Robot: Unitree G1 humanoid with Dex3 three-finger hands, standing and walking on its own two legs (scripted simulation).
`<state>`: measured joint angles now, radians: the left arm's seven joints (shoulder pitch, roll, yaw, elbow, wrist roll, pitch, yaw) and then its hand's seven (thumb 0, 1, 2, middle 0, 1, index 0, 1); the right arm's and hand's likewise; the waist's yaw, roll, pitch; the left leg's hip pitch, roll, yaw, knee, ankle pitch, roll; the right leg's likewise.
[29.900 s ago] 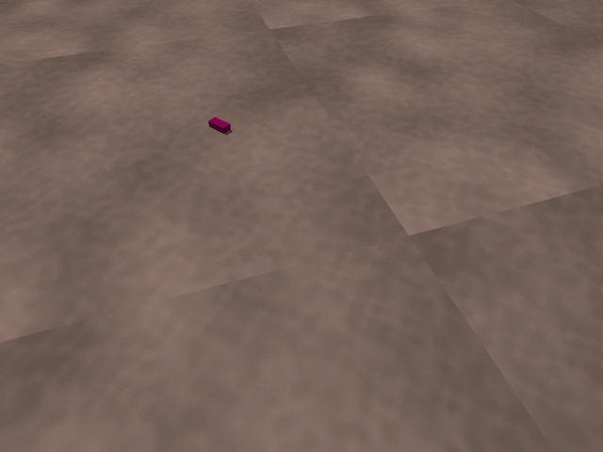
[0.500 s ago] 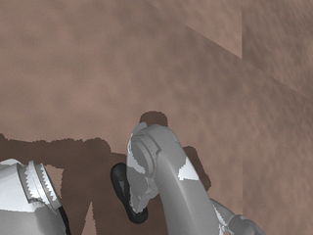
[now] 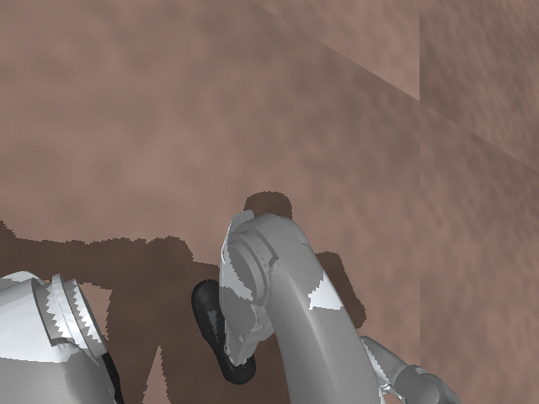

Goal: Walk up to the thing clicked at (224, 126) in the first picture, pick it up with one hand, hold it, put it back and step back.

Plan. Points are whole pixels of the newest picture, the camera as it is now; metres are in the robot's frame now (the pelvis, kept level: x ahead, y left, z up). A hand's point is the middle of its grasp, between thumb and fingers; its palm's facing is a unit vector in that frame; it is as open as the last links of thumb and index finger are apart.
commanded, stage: close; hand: left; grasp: from above
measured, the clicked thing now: out of the picture +0.40 +0.36 -0.28
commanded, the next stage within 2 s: settle in 0.40 s
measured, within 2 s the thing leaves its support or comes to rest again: leaves its support in 0.86 s
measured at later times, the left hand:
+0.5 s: hand out of the picture +0.40 +0.35 -0.25, palm faces -0.41 -0.18 -0.90, open 8.6 cm
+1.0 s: hand out of the picture +0.39 +0.37 -0.22, palm faces -0.38 -0.18 -0.91, open 8.4 cm
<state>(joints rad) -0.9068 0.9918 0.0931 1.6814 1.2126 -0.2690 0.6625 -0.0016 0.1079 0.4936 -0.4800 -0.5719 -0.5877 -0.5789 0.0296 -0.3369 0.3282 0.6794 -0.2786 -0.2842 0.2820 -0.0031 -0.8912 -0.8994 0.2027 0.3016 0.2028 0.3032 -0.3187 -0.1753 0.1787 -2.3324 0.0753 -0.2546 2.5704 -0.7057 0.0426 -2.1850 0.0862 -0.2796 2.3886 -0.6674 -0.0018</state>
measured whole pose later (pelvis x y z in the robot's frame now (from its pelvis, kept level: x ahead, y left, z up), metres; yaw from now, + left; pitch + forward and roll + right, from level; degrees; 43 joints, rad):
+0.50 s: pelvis +0.00 +0.00 +0.00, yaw +0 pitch +25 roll -15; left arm -0.91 0.99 0.09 1.67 1.23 -0.26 0.67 0.01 0.29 0.32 -0.68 -0.38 -0.76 -0.38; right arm 0.04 -0.34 0.33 0.68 -0.28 -0.27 0.27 0.00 -0.89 -0.90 0.20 0.30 0.20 0.30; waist -0.32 -0.17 0.16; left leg -2.34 0.07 -0.25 2.56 -0.70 0.05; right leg -2.19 0.09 -0.27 2.38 -0.67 0.00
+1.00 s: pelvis +0.01 +0.00 +0.00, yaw +2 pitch +27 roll -13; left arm -0.78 0.89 0.18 1.44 1.23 -0.26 0.55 0.04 0.26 0.24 -0.85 -0.30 -0.87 -0.30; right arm 0.11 -0.31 0.21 0.72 -0.24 -0.23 0.27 0.00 -0.91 -0.90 0.20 0.30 0.20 0.30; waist -0.27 -0.11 0.07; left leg -2.37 0.06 -0.21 2.55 -0.70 0.04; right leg -2.23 0.07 -0.25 2.40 -0.69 -0.01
